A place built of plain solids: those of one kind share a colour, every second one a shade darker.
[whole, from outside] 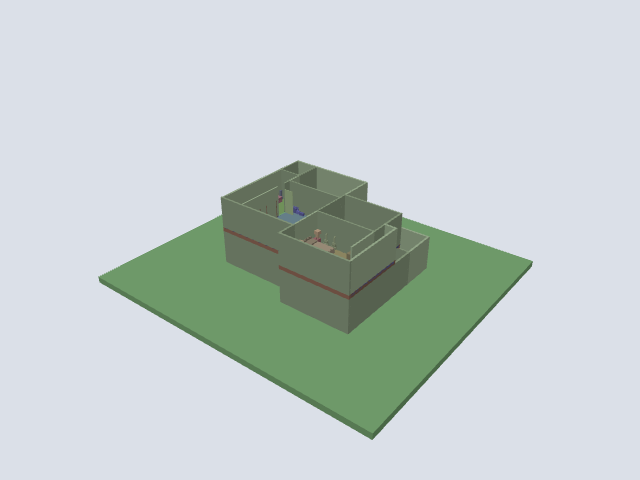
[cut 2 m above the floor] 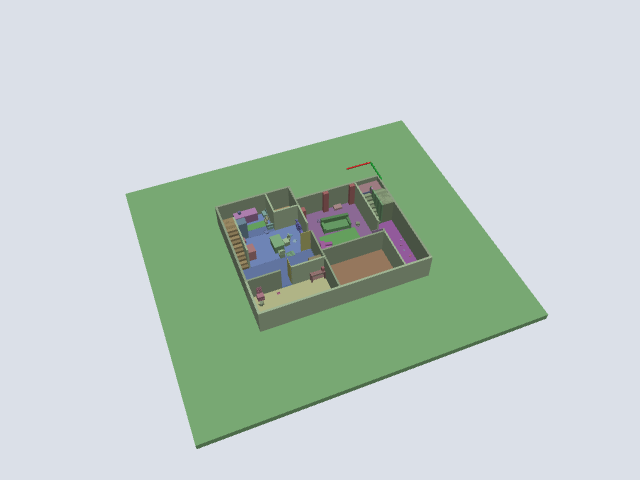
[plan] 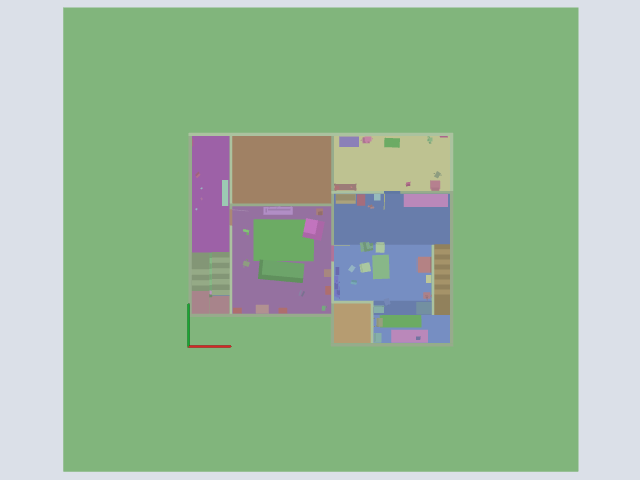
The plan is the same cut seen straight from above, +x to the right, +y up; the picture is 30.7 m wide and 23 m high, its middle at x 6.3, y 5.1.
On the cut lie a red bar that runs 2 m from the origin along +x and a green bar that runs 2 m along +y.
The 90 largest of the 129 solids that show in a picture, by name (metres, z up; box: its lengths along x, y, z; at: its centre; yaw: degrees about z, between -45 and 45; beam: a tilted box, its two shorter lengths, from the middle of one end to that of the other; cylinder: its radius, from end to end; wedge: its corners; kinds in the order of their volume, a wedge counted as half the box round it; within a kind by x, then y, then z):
{
 "under_1": {"box": [24.69, 22.24, 0.5], "at": [6.34, 5.12, -0.33]},
 "wall_1": {"box": [0.16, 6.36, 2.51], "at": [0.08, 4.75, 4.25]},
 "wall_2": {"box": [0.16, 8.51, 2.99], "at": [0.08, 5.83, 1.2]},
 "wall_3": {"box": [0.16, 2.02, 2.51], "at": [0.08, 9.07, 4.25]},
 "wall_4": {"box": [2.1, 0.13, 2.51], "at": [1.05, 8.0, 4.25]},
 "wall_5": {"box": [0.13, 3.8, 2.51], "at": [2.04, 3.47, 4.25]},
 "wall_6": {"box": [0.13, 4.23, 2.99], "at": [2.04, 3.69, 1.2]},
 "wall_7": {"box": [0.13, 1.08, 2.51], "at": [2.04, 7.39, 4.25]},
 "wall_8": {"box": [0.13, 3.23, 2.99], "at": [2.04, 8.46, 1.2]},
 "wall_9": {"box": [0.13, 2.02, 2.51], "at": [2.04, 9.07, 4.25]},
 "wall_10": {"box": [6.97, 0.16, 5.8], "at": [3.48, 1.49, 2.6]},
 "wall_11": {"box": [7.0, 0.16, 2.51], "at": [3.5, 10.16, 4.25]},
 "wall_12": {"box": [5.0, 0.13, 5.8], "at": [4.47, 6.79, 2.6]},
 "wall_13": {"box": [12.69, 0.16, 2.99], "at": [6.34, 10.16, 1.2]},
 "wall_14": {"box": [0.16, 1.25, 5.8], "at": [6.89, 0.79, 2.6]},
 "wall_15": {"box": [0.13, 2.47, 2.51], "at": [6.91, 2.81, 4.25]},
 "wall_16": {"box": [0.13, 1.88, 2.99], "at": [6.91, 3.13, 1.2]},
 "wall_17": {"box": [0.13, 2.55, 2.51], "at": [6.91, 5.45, 4.25]},
 "wall_18": {"box": [0.13, 1.88, 2.99], "at": [6.91, 5.78, 1.2]},
 "wall_19": {"box": [0.13, 0.47, 5.8], "at": [6.91, 7.08, 2.6]},
 "wall_20": {"box": [0.13, 2.63, 2.99], "at": [6.91, 8.77, 1.2]},
 "wall_21": {"box": [0.16, 2.6, 2.51], "at": [6.92, 8.78, 4.25]},
 "wall_22": {"box": [2.02, 0.13, 2.99], "at": [7.85, 2.12, 1.2]},
 "wall_23": {"box": [2.53, 0.13, 2.99], "at": [8.11, 7.38, 1.2]},
 "wall_24": {"box": [0.13, 1.9, 2.99], "at": [8.79, 1.11, 1.2]},
 "wall_25": {"box": [4.94, 0.13, 2.51], "at": [9.31, 4.11, 4.25]},
 "wall_26": {"box": [4.97, 0.16, 2.51], "at": [9.32, 7.4, 4.25]},
 "wall_27": {"box": [5.88, 0.16, 5.8], "at": [9.75, 0.08, 2.6]},
 "wall_28": {"box": [2.55, 0.13, 2.99], "at": [11.41, 7.38, 1.2]},
 "wall_29": {"box": [0.13, 2.53, 2.51], "at": [11.71, 2.77, 4.25]},
 "wall_30": {"box": [0.13, 3.36, 2.99], "at": [11.71, 3.19, 1.2]},
 "wall_31": {"box": [0.13, 1.12, 2.51], "at": [11.71, 4.73, 4.25]},
 "wall_32": {"box": [0.16, 1.87, 2.51], "at": [11.73, 6.38, 4.25]},
 "wall_33": {"box": [1.04, 0.16, 2.51], "at": [12.17, 5.37, 4.25]},
 "wall_34": {"box": [0.16, 5.13, 2.51], "at": [12.61, 2.73, 4.25]},
 "wall_35": {"box": [0.16, 7.16, 2.99], "at": [12.61, 3.74, 1.2]},
 "wall_36": {"box": [0.16, 2.63, 2.99], "at": [12.61, 8.77, 1.2]},
 "back_stair_1": {"box": [0.75, 0.98, 2.49], "at": [12.15, 2.0, 0.95]},
 "back_stair_2": {"box": [0.75, 1.22, 2.29], "at": [12.15, 2.12, 0.85]},
 "back_stair_3": {"box": [0.75, 1.46, 2.09], "at": [12.15, 2.24, 0.75]},
 "back_stair_4": {"box": [0.75, 1.7, 1.89], "at": [12.15, 2.36, 0.65]},
 "back_stair_5": {"box": [0.75, 1.94, 1.7], "at": [12.15, 2.48, 0.55]},
 "back_stair_6": {"box": [0.75, 2.18, 1.5], "at": [12.15, 2.6, 0.45]},
 "back_stair_7": {"box": [0.75, 2.42, 1.3], "at": [12.15, 2.72, 0.35]},
 "back_stair_8": {"box": [0.75, 2.66, 1.1], "at": [12.15, 2.84, 0.25]},
 "back_stair_9": {"box": [0.75, 2.9, 0.9], "at": [12.15, 2.96, 0.15]},
 "back_stair_10": {"box": [0.75, 3.14, 0.7], "at": [12.15, 3.08, 0.05]},
 "back_stair_11": {"box": [0.75, 3.38, 0.5], "at": [12.15, 3.2, -0.05]},
 "front_stair_1": {"box": [0.85, 1.84, 2.06], "at": [0.58, 3.58, 0.73]},
 "front_stair_2": {"box": [0.85, 1.58, 2.23], "at": [0.58, 3.71, 0.82]},
 "front_stair_3": {"box": [0.85, 1.32, 2.41], "at": [0.58, 3.84, 0.91]},
 "front_stair_4": {"box": [0.85, 1.06, 2.59], "at": [0.58, 3.97, 0.99]},
 "front_stair_5": {"box": [0.85, 0.81, 2.76], "at": [0.58, 4.1, 1.08]},
 "front_stair_6": {"box": [0.85, 0.29, 3.11], "at": [0.58, 4.36, 1.26]},
 "front_stair_7": {"box": [0.85, 0.29, 1.71], "at": [1.54, 2.57, 0.55]},
 "front_stair_8": {"box": [0.85, 0.55, 1.53], "at": [1.54, 2.7, 0.47]},
 "front_stair_9": {"box": [0.85, 0.81, 1.36], "at": [1.54, 2.83, 0.38]},
 "front_stair_10": {"box": [0.85, 1.06, 1.18], "at": [1.54, 2.96, 0.29]},
 "front_stair_11": {"box": [0.85, 1.32, 1.0], "at": [1.54, 3.09, 0.2]},
 "front_stair_12": {"box": [0.85, 1.58, 0.83], "at": [1.54, 3.22, 0.11]},
 "front_stair_13": {"box": [0.85, 1.84, 0.65], "at": [1.54, 3.35, 0.03]},
 "front_stair_14": {"box": [0.85, 2.1, 0.48], "at": [1.54, 3.48, -0.06]},
 "floor_kitchen_1": {"box": [4.68, 2.68, 0.5], "at": [9.31, 3.53, -0.25]},
 "floor_kitchen_2": {"box": [5.56, 2.45, 0.5], "at": [9.75, 6.09, -0.25]},
 "floor_kitchen_3": {"box": [2.79, 0.68, 0.5], "at": [10.26, 1.85, -0.25]},
 "floor_kitchen_4": {"box": [3.67, 1.35, 0.5], "at": [10.7, 0.83, -0.25]},
 "floor_sitting_room_1": {"box": [4.74, 5.15, 0.5], "at": [4.47, 4.14, -0.25]},
 "floor_parlour_1": {"box": [4.74, 3.23, 0.5], "at": [4.47, 8.46, -0.25]},
 "floor_porch_1": {"box": [5.56, 2.63, 0.5], "at": [9.75, 8.77, -0.25]},
 "floor_front_hall_1": {"box": [1.81, 5.58, 0.5], "at": [1.06, 7.29, -0.25]},
 "upper_floor_bedroom_back_1": {"box": [4.74, 5.15, 0.16], "at": [4.47, 4.14, 2.91]},
 "front_stair_landing_1": {"box": [0.85, 1.11, 1.88], "at": [0.58, 2.13, 0.64]},
 "front_stair_landing_2": {"box": [0.96, 0.85, 1.88], "at": [1.49, 2.0, 0.64]},
 "upper_floor_hired_mens_room_1": {"box": [4.68, 2.53, 0.16], "at": [9.31, 2.77, 2.91]},
 "floor_pantry_1": {"box": [1.76, 1.9, 0.5], "at": [7.85, 1.11, -0.25]},
 "upper_floor_landing_1": {"box": [1.81, 3.13, 0.16], "at": [1.06, 6.37, 2.91]},
 "wall_band_1": {"box": [6.97, 0.16, 0.31], "at": [3.48, 1.49, 2.84]},
 "wall_band_2": {"box": [5.88, 0.16, 0.31], "at": [9.75, 0.08, 2.84]},
 "wall_band_3": {"box": [0.16, 5.29, 0.31], "at": [12.61, 2.81, 2.84]},
 "child_bed_1": {"box": [2.06, 1.06, 0.4], "at": [7.98, 2.84, 3.37]},
 "fridge_flat_1": {"box": [0.73, 0.6, 1.66], "at": [11.27, 1.83, 0.83]},
 "sofa_1": {"box": [2.16, 0.93, 0.34], "at": [4.44, 3.61, 0.28], "yaw": -5.3},
 "tall_cupboard_1": {"box": [0.96, 0.47, 0.89], "at": [7.53, 7.08, 0.44]},
 "tall_cupboard_2": {"box": [0.92, 0.3, 0.99], "at": [7.53, 7.14, 1.38]},
 "kitchen_table_1": {"box": [0.71, 1.06, 0.72], "at": [9.22, 3.81, 0.36], "yaw": 2.2},
 "counter_run_1": {"box": [1.01, 0.61, 0.78], "at": [10.21, 0.47, 0.49]},
 "rug_1": {"box": [2.9, 2.0, 0.08], "at": [4.56, 5.09, -0.03], "yaw": -0.3},
 "range_flat_1": {"box": [0.65, 0.76, 0.94], "at": [11.32, 3.91, 0.47]},
 "pigeonholes_1": {"box": [0.3, 1.25, 0.86], "at": [1.75, 7.35, 0.43]},
 "armchair_club_1": {"box": [0.9, 0.92, 0.35], "at": [5.98, 5.61, 0.24], "yaw": -11.4}
}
